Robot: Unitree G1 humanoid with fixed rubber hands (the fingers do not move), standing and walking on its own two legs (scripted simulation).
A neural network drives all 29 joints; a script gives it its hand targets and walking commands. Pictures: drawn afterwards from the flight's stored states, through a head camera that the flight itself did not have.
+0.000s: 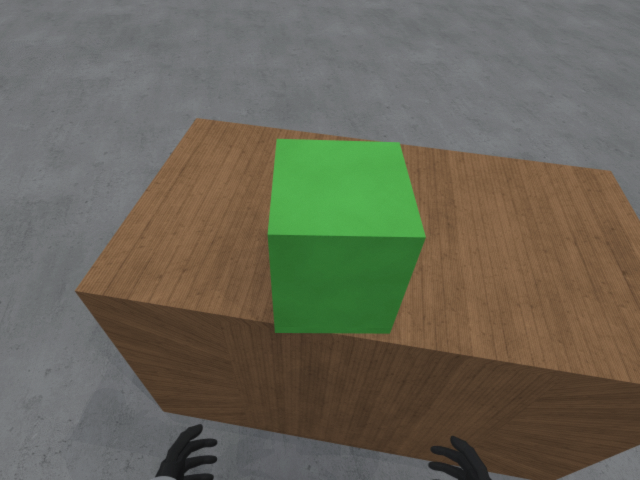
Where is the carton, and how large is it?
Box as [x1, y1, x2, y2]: [268, 139, 425, 333]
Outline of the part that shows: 277,139 268,225 268,246 275,332 389,333 425,238 399,142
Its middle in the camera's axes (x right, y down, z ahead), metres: +0.03 +0.01 +0.65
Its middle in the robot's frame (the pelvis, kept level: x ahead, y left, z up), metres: +0.50 +0.01 -0.01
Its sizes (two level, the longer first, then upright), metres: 0.210 0.200 0.250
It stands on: a pedestal, 0.65 m high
